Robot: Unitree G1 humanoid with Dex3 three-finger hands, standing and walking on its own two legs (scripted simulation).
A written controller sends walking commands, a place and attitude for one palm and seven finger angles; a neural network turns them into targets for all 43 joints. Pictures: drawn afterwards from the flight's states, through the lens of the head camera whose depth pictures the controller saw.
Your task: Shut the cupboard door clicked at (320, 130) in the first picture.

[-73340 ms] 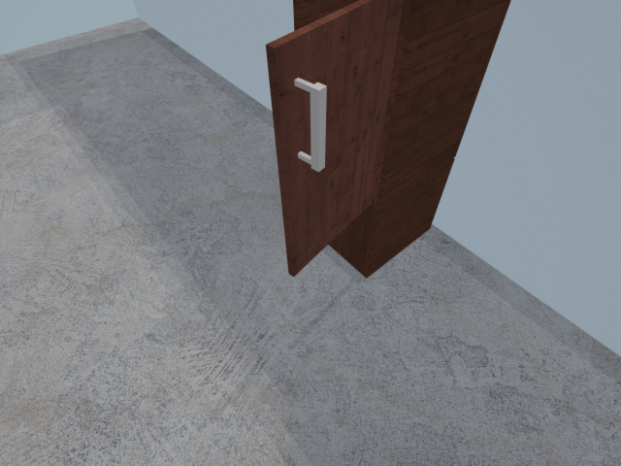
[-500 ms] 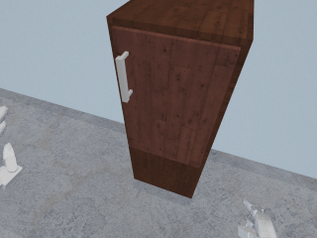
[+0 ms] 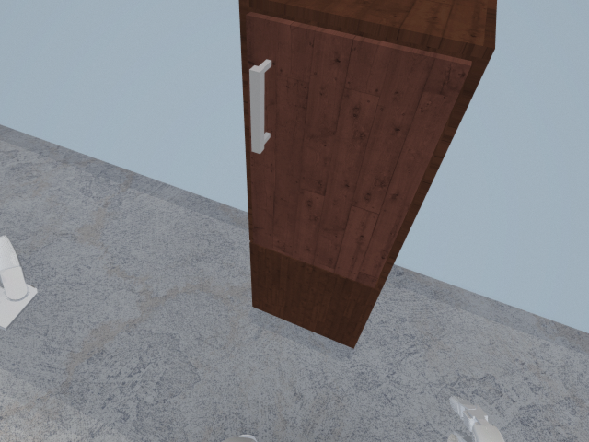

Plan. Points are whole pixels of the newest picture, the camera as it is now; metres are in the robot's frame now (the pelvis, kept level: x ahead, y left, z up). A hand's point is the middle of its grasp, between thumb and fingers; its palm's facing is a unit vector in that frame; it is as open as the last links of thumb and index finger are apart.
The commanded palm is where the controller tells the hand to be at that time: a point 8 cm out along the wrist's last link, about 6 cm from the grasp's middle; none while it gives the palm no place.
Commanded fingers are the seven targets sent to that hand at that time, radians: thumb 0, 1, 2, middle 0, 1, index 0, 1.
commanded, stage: step back with the hand held close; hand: left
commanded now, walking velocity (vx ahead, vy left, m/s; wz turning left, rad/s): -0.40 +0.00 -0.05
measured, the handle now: (262, 108) +0.64 +0.10 +0.13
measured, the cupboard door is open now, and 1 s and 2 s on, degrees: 0 0 0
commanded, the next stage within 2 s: stop stepping back and stand still in 0.38 s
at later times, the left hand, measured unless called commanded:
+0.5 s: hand (30, 424) +0.11 +0.20 +0.19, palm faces +0.18 -0.83 -0.53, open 7.4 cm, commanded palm +0.04 +0.27 +0.20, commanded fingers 0.00 0.90 0.90 -0.20 -0.30 -0.20 -0.30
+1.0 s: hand out of the picture +0.04 +0.25 +0.21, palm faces +0.20 -0.84 -0.51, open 7.4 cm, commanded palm -0.01 +0.32 +0.20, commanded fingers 0.00 0.90 0.90 -0.20 -0.30 -0.20 -0.30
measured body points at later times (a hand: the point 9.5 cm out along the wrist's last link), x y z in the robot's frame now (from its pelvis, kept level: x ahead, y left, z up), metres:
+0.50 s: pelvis -0.12 -0.02 +0.00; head -0.08 +0.01 +0.45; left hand +0.09 +0.24 +0.22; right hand +0.06 -0.25 -0.06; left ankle +0.09 +0.06 -0.72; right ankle -0.22 -0.13 -0.72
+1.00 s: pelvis -0.18 +0.03 +0.03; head -0.16 +0.08 +0.47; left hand +0.02 +0.29 +0.24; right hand -0.06 -0.19 -0.05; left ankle -0.11 +0.13 -0.72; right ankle -0.22 -0.06 -0.70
